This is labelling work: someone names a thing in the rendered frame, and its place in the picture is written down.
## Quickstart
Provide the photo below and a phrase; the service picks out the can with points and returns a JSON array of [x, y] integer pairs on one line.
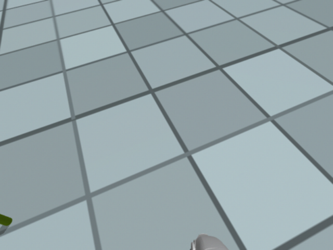
[[4, 220]]

